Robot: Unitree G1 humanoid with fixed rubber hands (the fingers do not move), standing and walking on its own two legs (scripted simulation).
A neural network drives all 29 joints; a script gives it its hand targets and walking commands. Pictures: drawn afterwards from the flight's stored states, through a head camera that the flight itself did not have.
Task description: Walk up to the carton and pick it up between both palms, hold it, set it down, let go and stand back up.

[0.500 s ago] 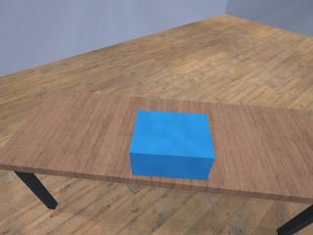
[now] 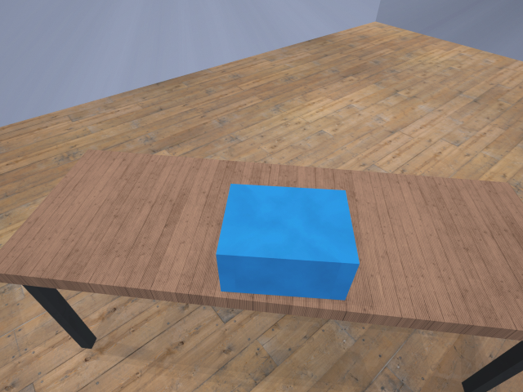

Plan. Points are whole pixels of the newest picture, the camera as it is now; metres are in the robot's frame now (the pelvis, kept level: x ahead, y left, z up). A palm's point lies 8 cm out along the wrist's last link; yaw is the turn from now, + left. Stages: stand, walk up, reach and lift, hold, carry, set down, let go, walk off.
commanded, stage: stand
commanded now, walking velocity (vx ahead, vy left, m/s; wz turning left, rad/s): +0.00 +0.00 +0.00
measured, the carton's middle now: (285, 239) +0.52 -0.03 -0.14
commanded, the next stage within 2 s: none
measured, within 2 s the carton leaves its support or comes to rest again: neither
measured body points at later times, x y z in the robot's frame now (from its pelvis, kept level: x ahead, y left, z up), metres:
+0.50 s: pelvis +0.01 +0.00 +0.00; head +0.00 +0.01 +0.45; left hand +0.11 +0.28 -0.11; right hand +0.09 -0.27 -0.12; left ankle +0.03 +0.15 -0.74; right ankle +0.04 -0.14 -0.74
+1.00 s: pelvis +0.01 +0.00 +0.00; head +0.01 +0.01 +0.45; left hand +0.12 +0.28 -0.11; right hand +0.11 -0.27 -0.12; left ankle +0.03 +0.15 -0.74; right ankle +0.04 -0.14 -0.74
